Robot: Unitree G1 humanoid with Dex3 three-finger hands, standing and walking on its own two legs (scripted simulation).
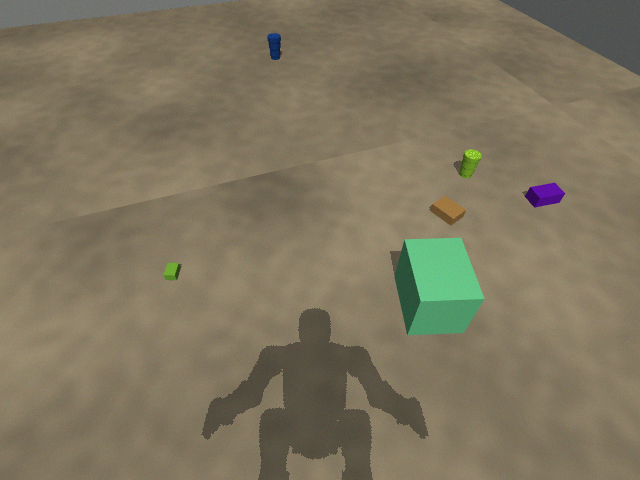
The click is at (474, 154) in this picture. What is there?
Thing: tapered cup
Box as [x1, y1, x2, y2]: [459, 149, 481, 177]
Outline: 478,151 468,149 464,152 459,173 461,176 469,177 471,175 481,156 481,154
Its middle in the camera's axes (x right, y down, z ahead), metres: +0.72 -0.35 +1.90
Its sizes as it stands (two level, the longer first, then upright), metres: 0.080 0.080 0.122
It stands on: the floor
